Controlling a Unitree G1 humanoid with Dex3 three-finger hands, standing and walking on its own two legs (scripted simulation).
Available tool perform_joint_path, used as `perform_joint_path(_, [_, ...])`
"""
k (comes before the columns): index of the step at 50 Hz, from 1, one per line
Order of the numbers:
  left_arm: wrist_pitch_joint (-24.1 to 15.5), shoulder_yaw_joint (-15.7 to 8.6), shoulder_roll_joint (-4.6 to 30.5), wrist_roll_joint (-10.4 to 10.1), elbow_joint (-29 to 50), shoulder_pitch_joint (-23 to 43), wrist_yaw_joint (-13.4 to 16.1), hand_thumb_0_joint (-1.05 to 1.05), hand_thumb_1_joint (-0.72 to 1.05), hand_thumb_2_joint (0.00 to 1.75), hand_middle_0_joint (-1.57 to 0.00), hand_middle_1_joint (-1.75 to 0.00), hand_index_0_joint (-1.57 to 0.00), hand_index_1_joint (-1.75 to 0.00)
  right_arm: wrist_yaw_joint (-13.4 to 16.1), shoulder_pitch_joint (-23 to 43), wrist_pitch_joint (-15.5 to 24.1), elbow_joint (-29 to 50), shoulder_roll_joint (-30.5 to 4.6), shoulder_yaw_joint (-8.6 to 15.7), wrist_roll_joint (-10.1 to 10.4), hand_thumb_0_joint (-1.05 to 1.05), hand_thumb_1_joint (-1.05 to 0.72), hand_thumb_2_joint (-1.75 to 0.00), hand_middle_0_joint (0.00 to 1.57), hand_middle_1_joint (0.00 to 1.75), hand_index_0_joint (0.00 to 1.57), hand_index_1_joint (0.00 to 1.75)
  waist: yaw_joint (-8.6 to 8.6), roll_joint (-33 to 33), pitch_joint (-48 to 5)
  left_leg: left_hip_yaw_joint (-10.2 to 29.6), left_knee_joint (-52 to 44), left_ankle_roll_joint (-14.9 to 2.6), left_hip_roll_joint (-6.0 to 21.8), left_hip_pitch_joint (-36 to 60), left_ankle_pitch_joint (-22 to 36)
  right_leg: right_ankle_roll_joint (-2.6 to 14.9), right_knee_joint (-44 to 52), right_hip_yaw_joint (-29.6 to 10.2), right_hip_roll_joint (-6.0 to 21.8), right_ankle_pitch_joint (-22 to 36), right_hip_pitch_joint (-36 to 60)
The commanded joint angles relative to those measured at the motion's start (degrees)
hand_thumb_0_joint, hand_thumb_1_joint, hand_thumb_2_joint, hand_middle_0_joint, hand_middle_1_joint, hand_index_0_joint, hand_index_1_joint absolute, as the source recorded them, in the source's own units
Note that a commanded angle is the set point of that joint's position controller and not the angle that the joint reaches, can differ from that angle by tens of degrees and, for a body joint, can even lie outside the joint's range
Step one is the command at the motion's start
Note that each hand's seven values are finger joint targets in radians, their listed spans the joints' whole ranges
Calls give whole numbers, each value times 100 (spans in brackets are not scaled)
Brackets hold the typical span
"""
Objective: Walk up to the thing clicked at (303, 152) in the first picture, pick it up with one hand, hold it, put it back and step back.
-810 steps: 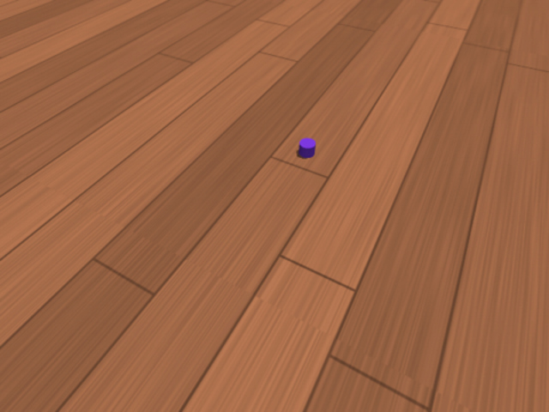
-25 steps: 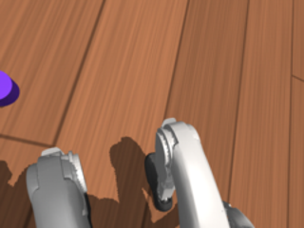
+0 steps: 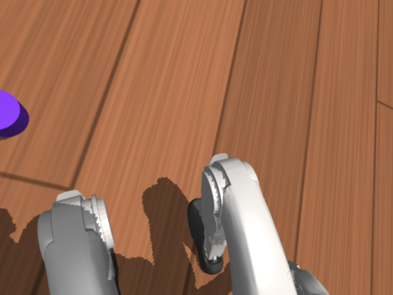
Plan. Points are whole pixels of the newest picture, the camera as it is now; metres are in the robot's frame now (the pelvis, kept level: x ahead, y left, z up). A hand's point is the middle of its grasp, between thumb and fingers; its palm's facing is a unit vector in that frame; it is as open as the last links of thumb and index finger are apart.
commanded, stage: approach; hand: left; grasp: from above
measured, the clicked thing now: (1, 114) +0.51 +0.31 -0.29
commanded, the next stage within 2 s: close in in 0.72 s
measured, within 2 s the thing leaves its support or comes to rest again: neither
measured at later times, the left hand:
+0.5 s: hand (1, 83) +0.53 +0.27 -0.16, palm faces -0.39 -0.07 -0.92, open 14.0 cm
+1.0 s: hand out of the picture +0.50 +0.32 -0.17, palm faces -0.44 -0.09 -0.89, open 14.0 cm
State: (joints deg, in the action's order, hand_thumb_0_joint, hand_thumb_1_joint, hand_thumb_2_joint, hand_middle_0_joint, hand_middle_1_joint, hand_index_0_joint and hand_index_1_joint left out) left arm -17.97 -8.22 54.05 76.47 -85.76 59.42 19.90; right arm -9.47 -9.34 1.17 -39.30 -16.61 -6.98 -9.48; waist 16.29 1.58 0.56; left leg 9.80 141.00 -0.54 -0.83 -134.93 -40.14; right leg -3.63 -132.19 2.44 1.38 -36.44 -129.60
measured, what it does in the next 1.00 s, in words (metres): stands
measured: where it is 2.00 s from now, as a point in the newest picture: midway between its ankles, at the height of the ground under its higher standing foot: (160, 269)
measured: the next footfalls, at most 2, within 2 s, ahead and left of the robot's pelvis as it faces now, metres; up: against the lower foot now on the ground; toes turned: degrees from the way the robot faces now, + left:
none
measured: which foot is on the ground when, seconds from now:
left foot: down 0.00-1.00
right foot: down 0.00-1.00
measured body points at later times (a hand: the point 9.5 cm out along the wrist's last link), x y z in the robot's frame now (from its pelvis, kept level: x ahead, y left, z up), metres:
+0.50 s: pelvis +0.00 +0.00 +0.00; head +0.26 +0.08 +0.36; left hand +0.54 +0.27 -0.11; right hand +0.02 -0.27 -0.07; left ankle +0.07 +0.12 -0.29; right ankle +0.12 -0.15 -0.29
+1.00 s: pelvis +0.00 +0.00 +0.00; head +0.26 +0.10 +0.35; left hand +0.52 +0.32 -0.12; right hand +0.06 -0.28 -0.07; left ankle +0.07 +0.12 -0.29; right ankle +0.12 -0.15 -0.29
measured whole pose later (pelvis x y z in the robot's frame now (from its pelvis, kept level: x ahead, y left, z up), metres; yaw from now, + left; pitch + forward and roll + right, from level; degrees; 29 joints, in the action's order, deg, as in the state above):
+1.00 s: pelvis +0.00 +0.00 +0.00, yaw -1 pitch +33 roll -13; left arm -16.2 -2.6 53.3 74.3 -84.3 65.1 17.1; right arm -8.0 -8.3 0.8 -36.9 -18.3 -8.4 -9.1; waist 17.7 2.5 2.2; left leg 11.0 141.3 0.1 -1.1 -135.1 -40.2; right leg -3.3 -132.0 3.5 1.2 -36.2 -129.7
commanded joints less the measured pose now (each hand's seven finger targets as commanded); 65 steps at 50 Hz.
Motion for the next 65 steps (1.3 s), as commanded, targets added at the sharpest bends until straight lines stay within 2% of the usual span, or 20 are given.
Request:
perform_joint_path(1, [29,-120,1428,-126,917,1675,181,0,-58,105,-6,-107,-6,-108,85,-1222,-40,7,-1677,551,-2,0,-91,-90,20,30,20,30,65,-2465,-3883,-435,-1743,26,3,3429,1258,521,926,800,-152,1140,1499])
perform_joint_path(9, [55,412,654,-209,944,2454,254,0,-56,101,-7,-109,-7,-109,121,-1398,1,-97,-1609,528,49,0,-91,-90,20,30,20,30,460,-2330,-3797,-485,-1717,-16,11,3276,1041,520,1112,790,-190,1094,1466])
perform_joint_path(12, [171,540,487,-101,555,2738,392,0,-55,101,-7,-109,-7,-108,161,-1428,31,-116,-1637,483,28,0,-90,-90,20,30,20,30,593,-2429,-3637,-364,-1825,30,40,3378,982,537,1016,856,-172,1065,1173])
perform_joint_path(16, [456,421,836,141,25,3017,589,0,-55,100,-7,-110,-8,-109,184,-1496,95,-45,-1664,333,-42,0,-90,-90,20,30,20,30,685,-2482,-3672,-495,-1651,-1,4,3330,1241,542,1003,804,-198,1310,1404])
perform_joint_path(17, [532,333,1010,141,49,3052,661,0,-54,100,-8,-109,-9,-108,196,-1425,103,-9,-1685,314,-22,0,-90,-90,20,30,20,30,570,-2557,-3750,-532,-1680,-10,-3,3262,1237,545,1025,774,-199,1308,1433])
perform_joint_path(19, [710,238,1125,175,-155,2912,723,0,-56,101,-8,-108,-8,-108,194,-1462,132,110,-1709,236,-36,0,-90,-90,20,30,20,30,590,-2599,-3853,-571,-1697,-20,-10,3232,1318,542,1047,782,-201,1357,1654])
perform_joint_path(21, [906,247,1124,135,-329,2729,689,0,-56,102,-8,-106,-8,-106,201,-1403,163,193,-1714,182,4,0,-90,-90,20,30,20,30,604,-2522,-3726,-597,-1682,-54,-4,3086,1285,549,1022,773,-223,1307,1641])
perform_joint_path(25, [1177,5,1545,-123,-169,2173,553,0,-56,101,-7,-105,-7,-105,226,-1261,137,414,-1719,138,121,0,-90,-90,20,30,20,30,265,-2447,-4133,-678,-1658,-98,-3,2920,1453,536,989,698,-238,1422,2168])
perform_joint_path(26, [1215,72,1412,-160,-180,2063,431,0,-57,101,-7,-105,-7,-105,216,-1299,129,404,-1709,135,136,0,-90,-90,20,30,20,30,406,-2210,-4010,-679,-1603,-123,5,2827,1440,516,1001,693,-252,1419,2240])
perform_joint_path(30, [1079,-110,1883,-508,382,1765,32,0,-56,100,-7,-106,-8,-106,244,-1248,101,395,-1742,126,177,0,-90,-89,20,30,20,30,213,-1865,-3978,-741,-1502,-183,0,2360,1215,466,1162,602,-260,1205,2668])
perform_joint_path(33, [806,-128,1828,-591,798,1720,-234,0,-57,100,-7,-107,-8,-107,251,-1338,56,358,-1793,184,158,0,-91,-90,20,30,20,30,348,-1838,-3753,-702,-1393,-121,6,2386,1166,515,1209,647,-250,1048,2523])
perform_joint_path(36, [406,-216,1888,-661,1610,2160,-338,0,-57,101,-7,-107,-7,-107,260,-1481,4,227,-1780,261,105,0,-91,-90,20,30,20,30,311,-2214,-4097,-647,-1397,-30,21,2747,1210,542,1236,723,-234,1016,2459])
perform_joint_path(40, [82,283,1028,-599,1577,2387,-376,0,-58,108,-8,-108,-7,-109,239,-1627,-32,81,-1756,342,51,0,-91,-90,20,30,20,30,654,-2228,-3730,-549,-1350,18,43,2972,1071,549,1269,829,-232,947,1961])
perform_joint_path(43, [21,383,1096,-457,1542,2531,-263,0,-58,103,-7,-105,-7,-106,229,-1579,-60,12,-1721,365,23,0,-91,-90,20,30,20,30,513,-2448,-3921,-545,-1417,22,58,3154,1101,527,1211,847,-251,1026,1941])
perform_joint_path(47, [171,541,821,-304,738,2126,-84,0,-55,105,-8,-107,-8,-107,208,-1466,-99,66,-1706,312,15,0,-90,-90,20,30,20,30,495,-2439,-3510,-428,-1607,50,56,3333,1301,555,1068,939,-228,1176,1537])
perform_joint_path(50, [294,314,1219,-152,640,2235,92,0,-51,100,-8,-108,-9,-107,184,-1421,-119,178,-1776,295,14,0,-90,-90,20,30,20,30,415,-2650,-3679,-381,-1694,74,49,3521,1642,553,925,948,-185,1468,1599])
perform_joint_path(52, [359,349,1138,-118,563,2398,192,0,-52,101,-8,-107,-9,-106,160,-1373,-98,239,-1727,222,-3,0,-90,-90,20,30,20,30,551,-2550,-3602,-412,-1609,22,50,3407,1581,544,950,933,-216,1462,1635])
perform_joint_path(55, [406,243,1352,-75,505,2535,368,0,-52,98,-8,-105,-9,-104,167,-1290,-51,336,-1778,181,-3,0,-90,-90,20,30,20,30,554,-2703,-3673,-442,-1618,17,43,3355,1515,537,947,893,-217,1472,1727])
perform_joint_path(61, [481,306,1210,-48,-129,2414,525,0,-54,100,-7,-102,-7,-103,147,-1277,85,354,-1800,96,-38,0,-89,-90,20,30,20,30,705,-2483,-3423,-362,-1606,4,59,3139,1276,537,917,917,-247,1268,1549])
perform_joint_path(65, [382,259,1474,25,-193,2585,608,0,-53,100,-7,-104,-8,-104,148,-1294,193,346,-1870,-40,-121,0,-90,-90,20,30,20,30,810,-2481,-3281,-353,-1519,-22,64,2977,1054,508,934,926,-261,1112,1644])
